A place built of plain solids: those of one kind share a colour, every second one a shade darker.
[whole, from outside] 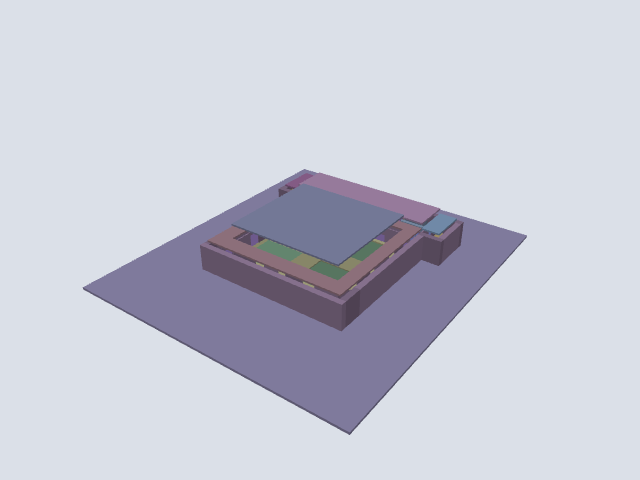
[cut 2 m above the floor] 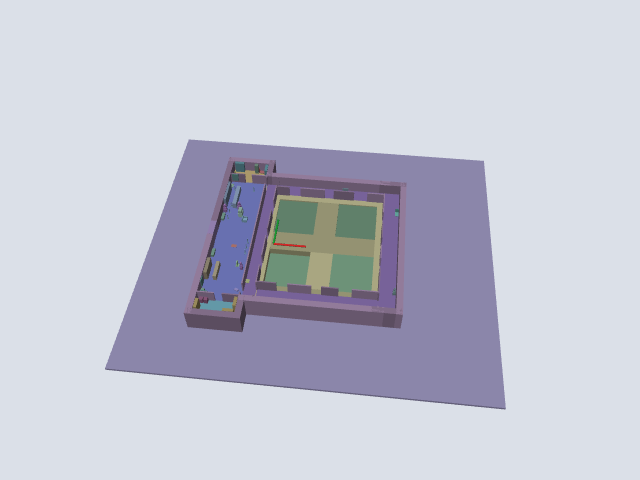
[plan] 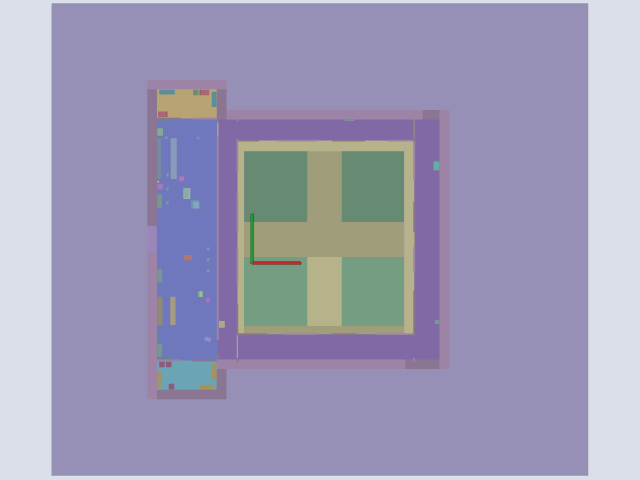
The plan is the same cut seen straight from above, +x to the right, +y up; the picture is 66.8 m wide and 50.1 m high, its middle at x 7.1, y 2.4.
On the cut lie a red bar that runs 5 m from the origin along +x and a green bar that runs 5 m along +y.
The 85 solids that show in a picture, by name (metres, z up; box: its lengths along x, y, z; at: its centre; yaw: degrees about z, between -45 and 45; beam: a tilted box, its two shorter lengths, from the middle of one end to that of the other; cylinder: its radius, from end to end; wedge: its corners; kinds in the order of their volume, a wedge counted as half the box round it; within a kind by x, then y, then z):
{
 "ground_under_all_1": {"box": [56.03, 49.31, 0.4], "at": [7.09, 2.45, -1.92]},
 "wall_1": {"box": [1.0, 4.95, 4.55], "at": [-10.42, -11.75, 0.51]},
 "wall_2": {"box": [1.0, 12.13, 4.55], "at": [-10.42, -5.01, 0.51]},
 "wall_3": {"box": [1.0, 12.13, 4.55], "at": [-10.42, 9.91, 0.51]},
 "wall_4": {"box": [1.0, 4.95, 4.55], "at": [-10.42, 16.65, 0.51]},
 "wall_5": {"box": [2.73, 0.2, 4.55], "at": [-8.76, -10.18, 0.51]},
 "wall_6": {"box": [2.73, 0.2, 4.55], "at": [-8.76, 15.07, 0.51]},
 "wall_7": {"box": [8.25, 1.0, 4.55], "at": [-6.79, -13.73, 0.51]},
 "wall_8": {"box": [8.25, 1.0, 4.55], "at": [-6.79, 18.63, 0.51]},
 "wall_9": {"box": [2.73, 0.2, 4.55], "at": [-4.83, -10.18, 0.51]},
 "wall_10": {"box": [2.73, 0.2, 4.55], "at": [-4.83, 15.07, 0.51]},
 "wall_11": {"box": [0.2, 21.23, 4.55], "at": [-3.57, 2.56, 0.51]},
 "wall_12": {"box": [1.0, 4.15, 4.55], "at": [-3.17, -12.15, 0.51]},
 "wall_13": {"box": [1.0, 4.15, 4.55], "at": [-3.17, 17.05, 0.51]},
 "wall_14": {"box": [3.05, 1.0, 4.55], "at": [-2.15, -10.58, 0.51]},
 "wall_15": {"box": [3.05, 1.0, 4.55], "at": [-2.15, 15.48, 0.51]},
 "wall_16": {"box": [0.2, 3.28, 4.55], "at": [-1.52, -5.89, 0.51]},
 "wall_17": {"box": [0.2, 4.1, 4.55], "at": [-1.52, -0.35, 0.51]},
 "wall_18": {"box": [0.2, 4.12, 4.55], "at": [-1.52, 5.26, 0.51]},
 "wall_19": {"box": [0.2, 4.12, 4.55], "at": [-1.52, 5.26, 0.51]},
 "wall_20": {"box": [0.2, 3.35, 4.55], "at": [-1.52, 11.2, 0.51]},
 "wall_21": {"box": [2.35, 0.2, 4.55], "at": [-0.45, 12.78, 0.51]},
 "wall_22": {"box": [3.15, 0.2, 4.55], "at": [-0.05, -7.42, 0.51]},
 "wall_23": {"box": [4.2, 0.2, 4.55], "at": [4.73, 12.78, 0.51]},
 "wall_24": {"box": [3.6, 0.2, 4.55], "at": [5.03, -7.42, 0.51]},
 "wall_25": {"box": [20.25, 1.0, 4.55], "at": [7.71, -10.58, 0.51]},
 "wall_26": {"box": [20.25, 1.0, 4.55], "at": [7.71, 15.48, 0.51]},
 "wall_27": {"box": [2.6, 0.2, 4.55], "at": [9.63, -7.42, 0.51]},
 "wall_28": {"box": [3.48, 0.2, 4.55], "at": [10.07, 12.78, 0.51]},
 "wall_29": {"box": [4.1, 0.2, 4.55], "at": [14.98, -7.42, 0.51]},
 "wall_30": {"box": [2.98, 0.2, 4.55], "at": [15.54, 12.78, 0.51]},
 "wall_31": {"box": [0.2, 4.68, 4.55], "at": [16.93, -5.19, 0.51]},
 "wall_32": {"box": [0.2, 2.7, 4.55], "at": [16.93, 0.35, 0.51]},
 "wall_33": {"box": [0.2, 3.2, 4.55], "at": [16.93, 4.8, 0.51]},
 "wall_34": {"box": [0.2, 4.23, 4.55], "at": [16.93, 10.76, 0.51]},
 "wall_35": {"box": [4.55, 1.0, 4.55], "at": [18.3, -10.58, 0.51]},
 "wall_36": {"box": [4.55, 1.0, 4.55], "at": [18.3, 15.48, 0.51]},
 "wall_37": {"box": [1.0, 27.05, 4.55], "at": [20.08, 2.45, 0.51]},
 "floor_corr_1": {"box": [2.05, 25.25, 1.77], "at": [-2.54, 2.45, -0.89]},
 "floor_corr_2": {"box": [18.45, 2.75, 1.77], "at": [7.71, -8.8, -0.89]},
 "floor_corr_3": {"box": [18.45, 2.3, 1.77], "at": [7.71, 13.93, -0.89]},
 "floor_corr_4": {"box": [2.75, 25.25, 1.77], "at": [18.3, 2.45, -0.89]},
 "floor_gang_1": {"box": [0.7, 20.2, 1.77], "at": [-1.17, 2.67, -0.89]},
 "floor_gang_2": {"box": [16.7, 0.85, 1.77], "at": [7.53, -7.0, -0.89]},
 "floor_gang_3": {"box": [16.7, 3.65, 1.77], "at": [7.53, 2.45, -0.89]},
 "floor_gang_4": {"box": [16.7, 1.1, 1.77], "at": [7.53, 12.22, -0.89]},
 "floor_gang_5": {"box": [3.6, 7.2, 1.77], "at": [7.58, -2.98, -0.89]},
 "floor_gang_6": {"box": [3.6, 7.4, 1.77], "at": [7.58, 7.97, -0.89]},
 "floor_gang_7": {"box": [1.05, 20.2, 1.77], "at": [16.41, 2.67, -0.89]},
 "floor_foyer_1": {"box": [6.45, 25.25, 1.77], "at": [-6.79, 2.45, -0.89]},
 "step_tier_1": {"box": [6.6, 7.2, 0.6], "at": [2.48, -2.98, -1.47]},
 "step_tier_2": {"box": [6.6, 7.4, 1.51], "at": [2.48, 7.97, -1.01]},
 "step_tier_3": {"box": [6.5, 7.2, 1.77], "at": [12.63, -2.98, -0.89]},
 "step_tier_4": {"box": [6.5, 7.4, 1.6], "at": [12.63, 7.97, -0.97]},
 "ceil_hall_1": {"box": [18.45, 20.2, 0.3], "at": [7.71, 2.67, 6.0]},
 "ceil_corr_1": {"box": [2.05, 25.25, 0.3], "at": [-2.54, 2.45, 3.4]},
 "ceil_corr_2": {"box": [18.45, 2.75, 0.3], "at": [7.71, -8.8, 3.4]},
 "ceil_corr_3": {"box": [18.45, 2.3, 0.3], "at": [7.71, 13.93, 3.4]},
 "ceil_corr_4": {"box": [2.75, 25.25, 0.3], "at": [18.3, 2.45, 3.4]},
 "ceil_foyer_1": {"box": [6.45, 25.25, 0.3], "at": [-6.79, 2.45, 4.35]},
 "floor_cloaks_1": {"box": [6.45, 3.15, 1.77], "at": [-6.79, -11.75, -0.89]},
 "floor_store_1": {"box": [6.45, 3.15, 1.77], "at": [-6.79, 16.65, -0.89]},
 "door_leaf_1": {"box": [0.97, 2.8, 5.04], "at": [-10.44, 2.45, 0.75]},
 "bar_foyer_1": {"box": [0.4, 4.25, 2.1], "at": [-9.69, 10.9, 1.05]},
 "bar_foyer_2": {"box": [0.65, 4.25, 1.1], "at": [-8.16, 10.9, 0.55]},
 "ceil_cloaks_1": {"box": [6.45, 3.15, 0.3], "at": [-6.79, -11.75, 3.4]},
 "ceil_store_1": {"box": [6.45, 3.15, 0.3], "at": [-6.79, 16.65, 3.4]},
 "shelves_cloaks_1": {"box": [0.5, 1.6, 2.0], "at": [-9.64, -12.18, 1.0]},
 "shelves_cloaks_2": {"box": [1.6, 0.5, 2.0], "at": [-4.72, -12.95, 1.0]},
 "shelves_cloaks_3": {"box": [0.5, 1.6, 2.0], "at": [-3.95, -11.32, 1.0]},
 "cloakroom_foyer_1": {"box": [0.55, 2.95, 1.75], "at": [-9.62, -5.0, 0.87]},
 "cloakroom_foyer_2": {"box": [0.55, 2.95, 1.0], "at": [-8.27, -5.0, 0.5]},
 "shelves_store_1": {"box": [1.6, 0.5, 2.0], "at": [-8.87, 17.84, 1.0]},
 "shelves_store_2": {"box": [0.5, 1.6, 2.0], "at": [-3.95, 17.07, 1.0]},
 "bench_foyer_1": {"box": [0.5, 1.4, 0.46], "at": [-9.64, -9.12, 0.22]},
 "bench_foyer_2": {"box": [0.5, 1.4, 0.46], "at": [-9.64, -1.32, 0.22]},
 "bench_foyer_3": {"box": [0.5, 1.4, 0.46], "at": [-9.64, 6.47, 0.22]},
 "step_strewn_mat_1": {"box": [0.84, 0.56, 1.79], "at": [-6.68, 0.56, -0.87]},
 "cart_foyer_1": {"box": [0.58, 0.98, 0.58], "at": [-6.8, 7.26, 1.21]},
 "poster_case_foyer_1": {"box": [1.1, 0.14, 1.6], "at": [-9.12, 14.88, 1.3]},
 "trolley_store_1": {"box": [1.0, 0.6, 0.06], "at": [-9.32, 15.51, 0.2]},
 "trolley_store_2": {"box": [1.0, 0.6, 0.06], "at": [-4.97, 17.8, 0.2]},
 "trolley_1": {"box": [0.6, 1.0, 0.06], "at": [19.25, 10.18, 0.2]},
 "low_table_foyer_1": {"box": [0.6, 0.8, 0.04], "at": [-9.59, 13.67, 0.41]},
 "low_table_1": {"box": [0.6, 0.69, 0.04], "at": [-3.13, -6.41, 0.41]}
}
